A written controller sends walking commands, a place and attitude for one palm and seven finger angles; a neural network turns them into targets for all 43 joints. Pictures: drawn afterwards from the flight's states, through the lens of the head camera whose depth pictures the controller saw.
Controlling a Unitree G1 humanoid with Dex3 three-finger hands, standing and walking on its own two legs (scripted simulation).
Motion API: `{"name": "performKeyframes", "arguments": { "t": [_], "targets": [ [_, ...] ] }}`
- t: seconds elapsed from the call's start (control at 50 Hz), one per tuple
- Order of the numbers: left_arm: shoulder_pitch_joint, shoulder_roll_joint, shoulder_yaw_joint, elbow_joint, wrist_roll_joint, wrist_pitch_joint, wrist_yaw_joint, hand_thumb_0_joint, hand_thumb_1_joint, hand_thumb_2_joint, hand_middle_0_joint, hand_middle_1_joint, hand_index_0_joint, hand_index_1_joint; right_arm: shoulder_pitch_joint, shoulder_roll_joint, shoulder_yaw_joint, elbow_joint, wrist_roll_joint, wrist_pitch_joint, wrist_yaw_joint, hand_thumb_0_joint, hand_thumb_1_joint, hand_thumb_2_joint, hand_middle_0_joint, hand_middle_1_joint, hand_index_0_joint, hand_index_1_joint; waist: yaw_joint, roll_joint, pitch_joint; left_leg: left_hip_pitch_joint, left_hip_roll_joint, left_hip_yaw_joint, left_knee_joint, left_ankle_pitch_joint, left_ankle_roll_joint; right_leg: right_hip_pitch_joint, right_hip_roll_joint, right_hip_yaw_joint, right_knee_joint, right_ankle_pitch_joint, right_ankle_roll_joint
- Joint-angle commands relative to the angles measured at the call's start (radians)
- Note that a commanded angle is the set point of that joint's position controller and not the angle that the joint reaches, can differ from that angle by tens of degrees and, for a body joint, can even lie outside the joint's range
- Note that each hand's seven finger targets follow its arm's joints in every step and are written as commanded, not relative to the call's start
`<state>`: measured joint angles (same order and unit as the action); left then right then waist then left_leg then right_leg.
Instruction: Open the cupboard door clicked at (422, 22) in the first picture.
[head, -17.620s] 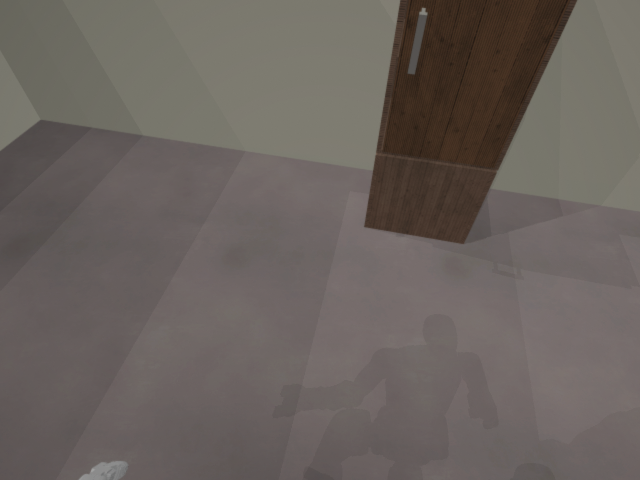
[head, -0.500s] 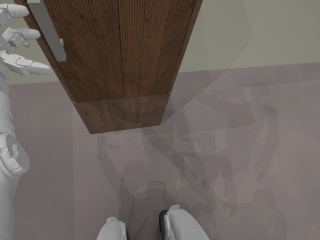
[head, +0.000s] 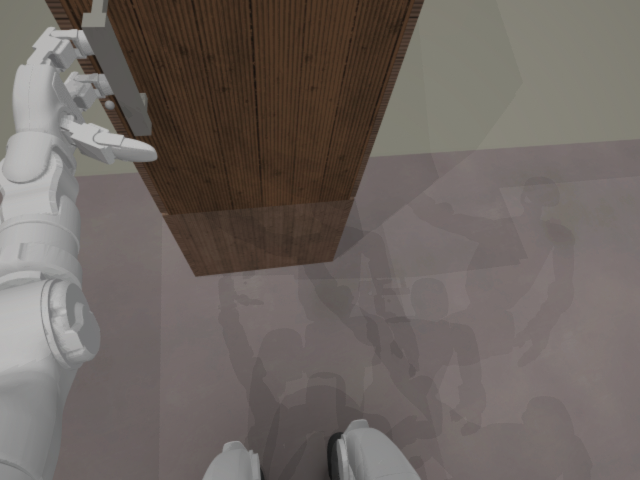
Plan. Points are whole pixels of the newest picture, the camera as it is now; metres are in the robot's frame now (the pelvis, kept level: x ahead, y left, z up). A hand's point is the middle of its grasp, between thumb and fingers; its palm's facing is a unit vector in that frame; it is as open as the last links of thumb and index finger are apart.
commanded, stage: slide the fingers in behind the handle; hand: left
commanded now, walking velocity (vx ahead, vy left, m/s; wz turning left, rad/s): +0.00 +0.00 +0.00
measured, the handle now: (123, 70) +0.59 +0.18 +0.10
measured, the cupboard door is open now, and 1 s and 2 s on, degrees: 0 0 4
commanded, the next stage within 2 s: close the thumb around the handle in 0.82 s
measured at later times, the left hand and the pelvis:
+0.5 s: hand (142, 102) +0.54 +0.16 +0.09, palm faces +0.04 -1.00 -0.01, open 13.9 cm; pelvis -0.01 -0.01 +0.00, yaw +0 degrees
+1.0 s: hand (135, 103) +0.54 +0.16 +0.09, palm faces +0.03 -1.00 -0.01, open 13.9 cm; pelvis -0.01 +0.00 +0.00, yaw +0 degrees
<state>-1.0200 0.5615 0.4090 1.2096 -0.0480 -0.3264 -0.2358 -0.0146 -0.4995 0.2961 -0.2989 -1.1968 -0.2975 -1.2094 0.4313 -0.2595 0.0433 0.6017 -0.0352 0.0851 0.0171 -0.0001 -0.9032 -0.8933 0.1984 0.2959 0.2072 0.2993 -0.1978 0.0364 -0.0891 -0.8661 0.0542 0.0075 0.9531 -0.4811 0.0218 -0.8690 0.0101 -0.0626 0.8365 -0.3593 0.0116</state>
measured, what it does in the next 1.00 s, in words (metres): stands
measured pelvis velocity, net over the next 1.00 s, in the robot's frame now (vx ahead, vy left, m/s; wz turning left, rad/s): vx -0.01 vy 0.00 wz -0.01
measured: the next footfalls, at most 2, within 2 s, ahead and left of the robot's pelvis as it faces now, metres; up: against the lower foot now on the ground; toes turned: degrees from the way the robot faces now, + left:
none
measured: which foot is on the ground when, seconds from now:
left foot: down 0.00-1.00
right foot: down 0.00-1.00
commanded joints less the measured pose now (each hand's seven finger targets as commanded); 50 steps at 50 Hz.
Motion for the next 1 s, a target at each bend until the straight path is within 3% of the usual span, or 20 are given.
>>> {"name": "performKeyframes", "arguments": {
  "t": [0.0, 0.04, 0.12, 0.18, 0.24, 0.28, 0.34, 0.38, 0.44, 0.48, 0.52, 0.56, 0.6, 0.62, 0.72, 0.78, 0.82, 0.88, 0.9, 0.98],
  "targets": [
    [-0.481, 0.194, 0.004, -0.206, -0.023, -0.071, 0.020, 0.000, -0.500, 0.300, -0.300, -1.200, -0.300, -1.200, 0.217, -0.187, -0.073, -0.010, 0.001, -0.008, -0.013, 0.000, -0.900, -0.900, 0.200, 0.300, 0.200, 0.300, -0.025, 0.152, -0.498, 0.411, -0.014, -0.068, -0.074, 0.606, -0.015, 0.194, 0.047, 0.006, -0.035, 0.386, -0.029],
    [-0.462, 0.213, 0.020, -0.188, -0.018, -0.065, 0.034, 0.000, -0.500, 0.300, -0.300, -1.200, -0.300, -1.200, 0.213, -0.189, -0.071, -0.019, 0.002, -0.011, -0.011, 0.000, -0.900, -0.900, 0.200, 0.300, 0.200, 0.300, -0.023, 0.111, -0.476, 0.348, -0.022, -0.054, -0.081, 0.546, -0.004, 0.233, 0.047, 0.015, -0.039, 0.396, -0.027],
    [-0.489, 0.259, 0.037, -0.199, 0.011, -0.079, 0.057, 0.000, -0.500, 0.300, -0.300, -1.200, -0.300, -1.200, 0.210, -0.185, -0.065, -0.029, 0.000, -0.014, -0.013, 0.000, -0.900, -0.900, 0.200, 0.300, 0.200, 0.300, -0.019, 0.118, -0.481, 0.297, -0.031, -0.043, -0.083, 0.494, 0.002, 0.274, 0.040, 0.028, -0.033, 0.400, -0.027],
    [-0.494, 0.231, 0.018, -0.220, 0.009, -0.094, 0.051, 0.000, -0.500, 0.300, -0.300, -1.200, -0.300, -1.200, 0.213, -0.183, -0.070, -0.027, 0.001, -0.019, -0.012, 0.000, -0.900, -0.900, 0.200, 0.300, 0.200, 0.300, -0.022, 0.136, -0.523, 0.340, -0.029, -0.048, -0.078, 0.534, -0.001, 0.269, 0.041, 0.026, -0.028, 0.420, -0.029],
    [-0.491, 0.166, -0.015, -0.194, -0.013, -0.082, 0.041, 0.000, -0.500, 0.300, -0.300, -1.200, -0.300, -1.200, 0.214, -0.184, -0.073, -0.019, 0.002, -0.020, -0.012, 0.000, -0.900, -0.900, 0.200, 0.300, 0.200, 0.300, -0.035, 0.107, -0.495, 0.337, -0.028, -0.047, -0.084, 0.506, 0.000, 0.253, 0.044, 0.022, -0.040, 0.396, -0.026],
    [-0.507, 0.168, -0.015, -0.199, -0.018, -0.081, 0.042, 0.000, -0.500, 0.300, -0.300, -1.200, -0.300, -1.200, 0.215, -0.186, -0.073, -0.014, 0.003, -0.022, -0.014, 0.000, -0.900, -0.900, 0.200, 0.300, 0.200, 0.300, -0.036, 0.132, -0.506, 0.348, -0.030, -0.046, -0.083, 0.509, -0.001, 0.248, 0.041, 0.024, -0.041, 0.400, -0.027],
    [-0.510, 0.196, 0.006, -0.186, -0.009, -0.077, 0.060, 0.000, -0.500, 0.300, -0.300, -1.200, -0.300, -1.200, 0.218, -0.187, -0.071, -0.012, 0.000, -0.026, -0.015, 0.000, -0.900, -0.900, 0.200, 0.300, 0.200, 0.300, -0.034, 0.093, -0.483, 0.296, -0.034, -0.041, -0.088, 0.463, 0.005, 0.270, 0.040, 0.030, -0.044, 0.386, -0.024],
    [-0.511, 0.199, 0.012, -0.202, -0.001, -0.088, 0.074, 0.000, -0.500, 0.300, -0.300, -1.200, -0.300, -1.200, 0.217, -0.183, -0.071, -0.014, -0.003, -0.030, -0.012, 0.000, -0.900, -0.900, 0.200, 0.300, 0.200, 0.300, -0.026, 0.133, -0.505, 0.313, -0.036, -0.038, -0.084, 0.478, 0.003, 0.266, 0.039, 0.031, -0.040, 0.398, -0.027],
    [-0.498, 0.217, 0.015, -0.183, 0.013, -0.090, 0.085, 0.000, -0.500, 0.300, -0.300, -1.200, -0.300, -1.200, 0.212, -0.183, -0.068, -0.020, -0.001, -0.030, -0.011, 0.000, -0.900, -0.900, 0.200, 0.300, 0.200, 0.300, -0.025, 0.092, -0.478, 0.260, -0.039, -0.031, -0.088, 0.440, 0.007, 0.294, 0.037, 0.037, -0.041, 0.389, -0.024],
    [-0.516, 0.247, 0.039, -0.223, 0.017, -0.104, 0.088, 0.000, -0.500, 0.300, -0.300, -1.200, -0.300, -1.200, 0.220, -0.186, -0.071, -0.021, -0.004, -0.031, -0.011, 0.000, -0.900, -0.900, 0.200, 0.300, 0.200, 0.300, -0.014, 0.129, -0.542, 0.303, -0.038, -0.035, -0.085, 0.477, 0.005, 0.306, 0.037, 0.037, -0.033, 0.413, -0.028],
    [-0.465, 0.203, 0.015, -0.193, 0.012, -0.098, 0.078, 0.000, -0.500, 0.300, -0.300, -1.200, -0.300, -1.200, 0.214, -0.182, -0.072, -0.024, -0.001, -0.031, -0.010, 0.000, -0.900, -0.900, 0.200, 0.300, 0.200, 0.300, -0.012, 0.117, -0.524, 0.311, -0.039, -0.032, -0.087, 0.485, 0.003, 0.298, 0.039, 0.034, -0.038, 0.415, -0.028],
    [-0.492, 0.207, 0.018, -0.172, 0.001, -0.092, 0.072, 0.000, -0.500, 0.300, -0.300, -1.200, -0.300, -1.200, 0.218, -0.187, -0.070, -0.017, 0.000, -0.030, -0.014, 0.000, -0.900, -0.900, 0.200, 0.300, 0.200, 0.300, -0.028, 0.091, -0.477, 0.289, -0.037, -0.033, -0.094, 0.452, 0.008, 0.287, 0.040, 0.033, -0.047, 0.390, -0.027],
    [-0.471, 0.250, 0.049, -0.169, 0.001, -0.089, 0.068, 0.000, -0.500, 0.300, -0.300, -1.200, -0.300, -1.200, 0.213, -0.192, -0.070, -0.023, 0.003, -0.030, -0.019, 0.000, -0.900, -0.900, 0.200, 0.300, 0.200, 0.300, -0.011, 0.086, -0.497, 0.269, -0.040, -0.029, -0.095, 0.433, 0.007, 0.312, 0.039, 0.039, -0.047, 0.386, -0.026],
    [-0.476, 0.222, 0.021, -0.157, 0.002, -0.084, 0.065, 0.000, -0.500, 0.300, -0.300, -1.200, -0.300, -1.200, 0.209, -0.189, -0.068, -0.022, 0.004, -0.031, -0.019, 0.000, -0.900, -0.900, 0.200, 0.300, 0.200, 0.300, -0.024, 0.093, -0.468, 0.264, -0.039, -0.028, -0.098, 0.421, 0.008, 0.291, 0.037, 0.037, -0.049, 0.373, -0.025],
    [-0.511, 0.202, 0.007, -0.167, -0.005, -0.095, 0.062, 0.000, -0.500, 0.300, -0.300, -1.200, -0.300, -1.200, 0.217, -0.192, -0.071, -0.009, -0.001, -0.038, -0.020, 0.000, -0.900, -0.900, 0.200, 0.300, 0.200, 0.300, -0.037, 0.106, -0.486, 0.309, -0.034, -0.041, -0.090, 0.438, 0.004, 0.243, 0.038, 0.031, -0.047, 0.348, -0.024],
    [-0.504, 0.205, 0.014, -0.192, -0.006, -0.101, 0.062, 0.000, -0.500, 0.300, -0.300, -1.200, -0.300, -1.200, 0.220, -0.193, -0.073, -0.010, -0.003, -0.038, -0.018, 0.000, -0.900, -0.900, 0.200, 0.300, 0.200, 0.300, -0.025, 0.137, -0.524, 0.347, -0.032, -0.047, -0.085, 0.494, -0.001, 0.242, 0.038, 0.026, -0.036, 0.376, -0.028],
    [-0.500, 0.176, -0.009, -0.168, -0.006, -0.092, 0.062, 0.000, -0.500, 0.300, -0.300, -1.200, -0.300, -1.200, 0.220, -0.192, -0.072, -0.005, -0.003, -0.036, -0.015, 0.000, -0.900, -0.900, 0.200, 0.300, 0.200, 0.300, -0.036, 0.111, -0.481, 0.335, -0.028, -0.050, -0.087, 0.482, -0.002, 0.220, 0.040, 0.020, -0.040, 0.360, -0.026],
    [-0.489, 0.237, 0.046, -0.210, -0.004, -0.100, 0.070, 0.000, -0.500, 0.300, -0.300, -1.200, -0.300, -1.200, 0.222, -0.196, -0.074, -0.017, -0.005, -0.032, -0.015, 0.000, -0.900, -0.900, 0.200, 0.300, 0.200, 0.300, -0.008, 0.128, -0.543, 0.352, -0.030, -0.051, -0.084, 0.528, -0.005, 0.259, 0.039, 0.022, -0.028, 0.396, -0.030],
    [-0.470, 0.202, 0.023, -0.204, -0.004, -0.099, 0.070, 0.000, -0.500, 0.300, -0.300, -1.200, -0.300, -1.200, 0.217, -0.190, -0.074, -0.021, -0.004, -0.032, -0.012, 0.000, -0.900, -0.900, 0.200, 0.300, 0.200, 0.300, -0.009, 0.137, -0.538, 0.356, -0.031, -0.048, -0.084, 0.534, -0.006, 0.257, 0.040, 0.022, -0.029, 0.402, -0.030],
    [-0.483, 0.174, 0.001, -0.232, -0.008, -0.104, 0.075, 0.000, -0.276, 0.396, -0.316, -1.224, -0.316, -1.224, 0.213, -0.189, -0.077, -0.016, -0.003, -0.028, -0.009, 0.000, -0.900, -0.900, 0.200, 0.300, 0.200, 0.300, -0.017, 0.143, -0.519, 0.382, -0.025, -0.054, -0.085, 0.559, -0.009, 0.229, 0.042, 0.018, -0.032, 0.400, -0.029]
  ]
}}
